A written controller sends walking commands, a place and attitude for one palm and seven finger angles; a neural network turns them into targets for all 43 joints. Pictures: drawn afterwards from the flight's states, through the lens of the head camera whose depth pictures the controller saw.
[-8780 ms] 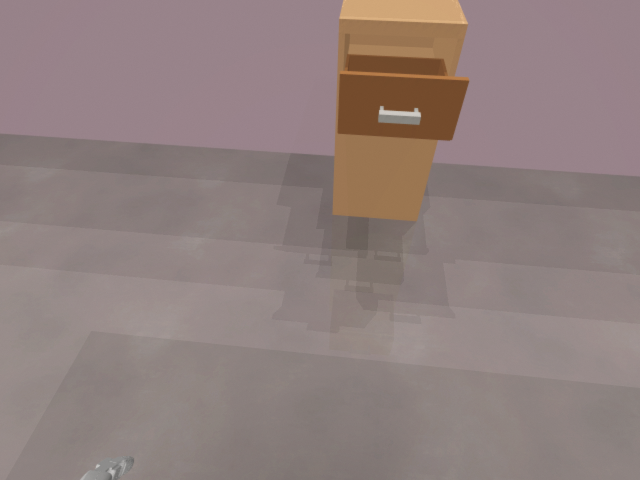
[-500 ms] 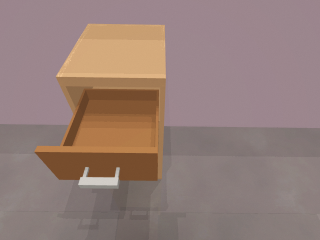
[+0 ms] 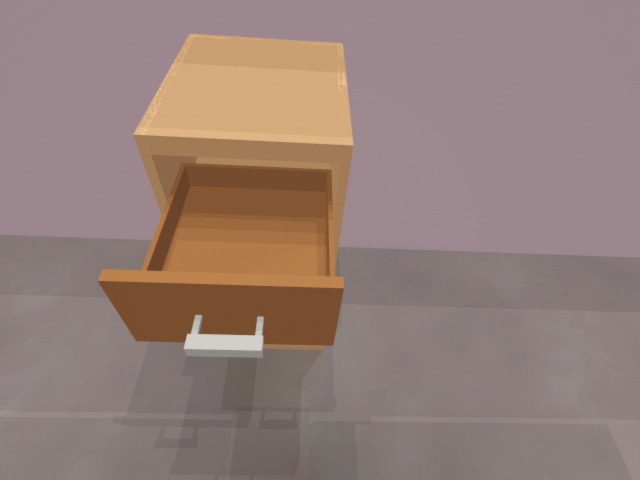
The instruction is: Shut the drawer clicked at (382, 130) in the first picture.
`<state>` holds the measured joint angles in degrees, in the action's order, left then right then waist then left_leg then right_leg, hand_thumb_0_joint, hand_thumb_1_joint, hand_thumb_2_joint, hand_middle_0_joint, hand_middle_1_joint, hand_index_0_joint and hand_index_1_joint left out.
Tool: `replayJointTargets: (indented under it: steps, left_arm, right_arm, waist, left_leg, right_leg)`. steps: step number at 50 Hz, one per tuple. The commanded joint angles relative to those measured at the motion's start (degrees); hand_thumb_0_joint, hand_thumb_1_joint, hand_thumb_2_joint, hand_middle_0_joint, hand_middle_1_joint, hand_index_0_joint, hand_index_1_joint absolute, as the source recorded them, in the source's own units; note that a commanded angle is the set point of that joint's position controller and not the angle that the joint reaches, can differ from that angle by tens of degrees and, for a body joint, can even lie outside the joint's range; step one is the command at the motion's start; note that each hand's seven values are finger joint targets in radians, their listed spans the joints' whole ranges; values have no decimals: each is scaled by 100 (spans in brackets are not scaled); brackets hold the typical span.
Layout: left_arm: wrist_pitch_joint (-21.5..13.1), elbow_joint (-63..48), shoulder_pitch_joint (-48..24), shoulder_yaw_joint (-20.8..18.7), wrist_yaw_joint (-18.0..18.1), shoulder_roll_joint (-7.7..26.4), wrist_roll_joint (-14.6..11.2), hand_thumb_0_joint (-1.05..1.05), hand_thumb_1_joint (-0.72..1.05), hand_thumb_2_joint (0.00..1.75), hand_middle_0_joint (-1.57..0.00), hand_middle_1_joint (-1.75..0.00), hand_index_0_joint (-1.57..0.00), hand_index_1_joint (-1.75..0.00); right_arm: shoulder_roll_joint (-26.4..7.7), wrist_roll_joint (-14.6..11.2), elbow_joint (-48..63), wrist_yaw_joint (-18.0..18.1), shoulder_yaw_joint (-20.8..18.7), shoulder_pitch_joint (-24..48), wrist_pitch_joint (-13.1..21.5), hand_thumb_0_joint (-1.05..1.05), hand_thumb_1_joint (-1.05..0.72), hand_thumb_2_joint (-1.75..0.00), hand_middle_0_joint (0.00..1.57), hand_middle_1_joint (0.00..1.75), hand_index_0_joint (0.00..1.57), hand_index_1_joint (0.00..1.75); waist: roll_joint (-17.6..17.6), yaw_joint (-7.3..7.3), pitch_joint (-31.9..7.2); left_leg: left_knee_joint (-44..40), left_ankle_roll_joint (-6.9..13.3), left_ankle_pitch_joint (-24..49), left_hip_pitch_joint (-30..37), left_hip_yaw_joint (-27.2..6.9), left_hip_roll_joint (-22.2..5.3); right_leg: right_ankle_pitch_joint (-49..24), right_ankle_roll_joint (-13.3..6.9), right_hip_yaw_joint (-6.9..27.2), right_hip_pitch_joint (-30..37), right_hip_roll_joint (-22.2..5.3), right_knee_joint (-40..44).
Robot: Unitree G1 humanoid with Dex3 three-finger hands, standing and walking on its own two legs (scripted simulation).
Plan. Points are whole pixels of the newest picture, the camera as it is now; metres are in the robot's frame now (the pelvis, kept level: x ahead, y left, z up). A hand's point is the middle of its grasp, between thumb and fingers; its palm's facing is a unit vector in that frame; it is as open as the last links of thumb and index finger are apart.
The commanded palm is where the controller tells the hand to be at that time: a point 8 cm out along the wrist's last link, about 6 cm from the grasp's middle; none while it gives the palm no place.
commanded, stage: raise the hand and make a fist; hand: left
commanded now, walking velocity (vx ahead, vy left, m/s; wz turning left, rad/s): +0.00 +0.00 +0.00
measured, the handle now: (227, 333) +0.33 +0.16 -0.07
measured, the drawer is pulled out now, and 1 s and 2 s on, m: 0.28 0.28 0.28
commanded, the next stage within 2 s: bring the fist close to the handle in 1.96 s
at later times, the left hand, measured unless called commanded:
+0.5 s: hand out of the picture +0.12 +0.13 -0.07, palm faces +0.09 -1.00 +0.02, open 5.8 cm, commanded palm +0.10 +0.20 -0.04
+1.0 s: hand (194, 454) +0.15 +0.15 +0.00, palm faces +0.17 -0.98 -0.09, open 3.5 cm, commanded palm +0.10 +0.19 +0.00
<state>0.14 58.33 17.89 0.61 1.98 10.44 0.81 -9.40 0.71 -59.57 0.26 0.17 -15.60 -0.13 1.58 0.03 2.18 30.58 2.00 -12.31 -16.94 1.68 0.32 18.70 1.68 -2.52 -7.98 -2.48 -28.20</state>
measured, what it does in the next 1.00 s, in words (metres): lowers itself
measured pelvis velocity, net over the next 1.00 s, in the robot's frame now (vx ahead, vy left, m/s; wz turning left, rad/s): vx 0.00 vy -0.04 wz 0.00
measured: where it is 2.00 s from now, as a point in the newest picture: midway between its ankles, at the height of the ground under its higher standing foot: outside the picture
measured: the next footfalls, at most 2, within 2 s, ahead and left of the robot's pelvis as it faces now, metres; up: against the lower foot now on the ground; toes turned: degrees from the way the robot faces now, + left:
none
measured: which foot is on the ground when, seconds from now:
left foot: down 0.00-1.00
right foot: down 0.00-1.00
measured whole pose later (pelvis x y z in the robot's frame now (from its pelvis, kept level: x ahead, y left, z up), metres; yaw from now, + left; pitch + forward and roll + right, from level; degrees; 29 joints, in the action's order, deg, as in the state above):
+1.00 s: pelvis +0.00 -0.04 -0.07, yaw +0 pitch +12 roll +0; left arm -25.2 -13.6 43.3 -8.0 -7.2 9.6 -14.7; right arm -12.0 -1.9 -33.3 3.6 -4.0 -16.6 8.1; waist -1.9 0.2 -8.8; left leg 60.9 -1.4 -25.1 -47.8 -0.7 -2.4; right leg 33.6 -2.7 -4.6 -40.2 0.9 -61.6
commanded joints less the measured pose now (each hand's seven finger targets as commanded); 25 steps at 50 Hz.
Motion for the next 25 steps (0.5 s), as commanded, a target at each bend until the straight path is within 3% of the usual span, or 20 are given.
replayJointTargets:
  steps: [1,2,3,4,5,6,7,8,10,11,12,13,14,15,17,18,20,21,23,25]
  left_arm:
    - [-67,-130,581,-95,12,435,29,0,90,90,-20,-30,-20,-30]
    - [-65,-113,588,-93,15,417,33,0,90,90,-20,-30,-20,-30]
    - [-188,25,603,-82,222,513,112,0,90,90,-20,-30,-20,-30]
    - [-1380,-9524,-3354,-871,332,1717,-1051,0,90,90,-22,-32,-22,-32]
    - [-1054,-8065,-543,-758,582,1372,-609,0,90,90,-24,-34,-24,-34]
    - [-747,-7596,-279,-322,867,802,-719,0,90,90,-26,-37,-26,-37]
    - [-128,-5723,1460,541,807,-647,-656,0,90,90,-28,-39,-28,-39]
    - [-315,-6999,553,704,664,-694,-1000,0,90,90,-30,-41,-30,-41]
    - [-897,-6462,667,254,507,-258,-844,0,90,90,-34,-45,-34,-45]
    - [-1155,-5820,1266,1,392,-237,-801,0,90,90,-36,-47,-36,-47]
    - [-1532,-5342,1608,-171,196,-258,-842,0,90,90,-38,-50,-38,-50]
    - [-1974,-5225,2012,-59,-134,-540,-947,0,90,90,-40,-52,-40,-52]
    - [-2438,-5246,2100,-145,-462,-501,-1053,0,90,90,-42,-54,-42,-54]
    - [-2874,-5367,2234,-183,-813,-499,-1163,0,90,90,-44,-56,-44,-56]
    - [-3355,-5414,2634,-723,-1265,-63,-1227,0,90,90,-48,-60,-48,-60]
    - [-3276,-5548,2711,-887,-1299,130,-1226,0,90,90,-50,-62,-50,-62]
    - [-2976,-6298,2471,-946,-1247,273,-1209,0,90,90,-54,-67,-54,-67]
    - [-2894,-6769,2148,-1034,-1105,468,-1187,0,90,90,-56,-69,-56,-69]
    - [-2964,-7810,1724,-952,-816,458,-1197,0,90,90,-60,-73,-60,-73]
    - [-3392,-8777,1130,-868,-553,517,-1212,0,90,90,-64,-78,-64,-78]
  right_arm:
    - [-748,-18,249,58,-142,-154,127,0,-90,-90,20,30,20,30]
    - [-762,-14,239,57,-143,-153,123,0,-90,-90,20,30,20,30]
    - [-849,-44,526,83,-120,234,155,0,-90,-90,20,30,20,30]
    - [-1568,-308,2532,248,-324,48,1092,0,-90,-90,20,30,20,30]
    - [-967,-290,2052,435,29,431,1707,0,-90,-90,20,30,20,30]
    - [-1036,-275,1701,449,-76,395,1925,0,-90,-90,20,30,20,30]
    - [-816,-354,1526,330,-59,273,1921,0,-90,-90,20,30,20,30]
    - [-1023,-371,2012,314,-124,273,1928,0,-90,-90,20,30,20,30]
    - [-1150,-253,2267,359,-211,487,1990,0,-90,-90,20,30,20,30]
    - [-1133,-183,2390,305,-265,516,1956,0,-90,-90,20,30,20,30]
    - [-1121,-129,2489,249,-329,586,1889,0,-90,-90,20,30,20,30]
    - [-1073,-88,2700,182,-376,805,1866,0,-90,-90,20,30,20,30]
    - [-1074,-63,2826,113,-429,920,1819,0,-90,-90,20,30,20,30]
    - [-1083,-34,2984,35,-482,1032,1782,0,-90,-90,20,30,20,30]
    - [-1076,-83,3389,-137,-561,1172,1676,0,-90,-90,20,30,20,30]
    - [-1054,-137,3638,-131,-558,1336,1596,0,-90,-90,20,30,20,30]
    - [-1008,-225,4035,-73,-494,1475,1381,0,-90,-90,20,30,20,30]
    - [-982,-205,4063,-37,-479,1421,1293,0,-90,-90,20,30,20,30]
    - [-837,-173,4235,57,-475,1243,1247,0,-90,-90,20,30,20,30]
    - [-742,-115,4157,137,-448,902,1272,0,-90,-90,20,30,20,30]
  waist:
    - [-363,94,101]
    - [-301,83,153]
    - [-597,124,420]
    - [-1869,-632,-2798]
    - [-2324,77,-2643]
    - [-1831,-190,-2110]
    - [-995,-222,-920]
    - [-716,-284,-363]
    - [275,-371,88]
    - [480,-238,70]
    - [1315,-133,-63]
    - [1661,52,-154]
    - [1893,129,-352]
    - [1663,252,-596]
    - [461,469,-985]
    - [-21,548,-1118]
    - [-426,580,-1312]
    - [-689,528,-1389]
    - [-955,385,-1809]
    - [-1195,140,-2024]
  left_leg:
    - [-1182,165,-492,123,-973,-639]
    - [-1186,153,-574,114,-982,-626]
    - [-25,-63,824,16,-532,-525]
    - [-517,-136,1260,2210,-416,-81]
    - [-786,-315,1441,2540,-616,-485]
    - [-1039,-542,594,1790,-746,-432]
    - [-1133,-282,-266,968,-816,-405]
    - [-959,-206,-932,266,-881,-339]
    - [-200,-110,-1332,-634,-724,-91]
    - [144,-136,-1160,-881,-601,-9]
    - [528,-183,-1110,-1283,-569,-68]
    - [876,-213,-1115,-1661,-467,-86]
    - [1180,-236,-1127,-1958,-389,-95]
    - [1433,-262,-1080,-2159,-286,-66]
    - [1747,-295,-923,-2212,-156,12]
    - [1842,-261,-994,-2308,-77,42]
    - [1864,-200,-1336,-2425,-60,50]
    - [1951,-174,-1384,-2468,-84,42]
    - [2165,-91,-1503,-2372,-149,-24]
    - [2483,-20,-1264,-2283,-227,-69]
  right_leg:
    - [-89,-280,174,-317,-189,503]
    - [-52,-273,179,-361,-194,516]
    - [-1082,-317,519,-629,-384,775]
    - [-1622,-386,-264,-549,115,75]
    - [-495,-457,-287,-943,225,-693]
    - [209,-376,-349,-1322,328,-892]
    - [438,-341,-346,-1865,293,-951]
    - [280,-299,-421,-1686,211,-684]
    - [583,-251,-439,-2141,262,-332]
    - [762,-278,-455,-2363,283,-398]
    - [1030,-271,-522,-2747,345,-739]
    - [1232,-269,-552,-3106,374,-1116]
    - [1390,-269,-517,-3355,374,-1406]
    - [1388,-289,-436,-3426,356,-1646]
    - [1084,-396,-344,-3320,312,-2058]
    - [1042,-408,-274,-3315,298,-2183]
    - [1169,-415,-205,-3357,297,-2349]
    - [1159,-419,-96,-3391,304,-2364]
    - [1350,-407,80,-3572,307,-2401]
    - [1253,-405,187,-3819,350,-2436]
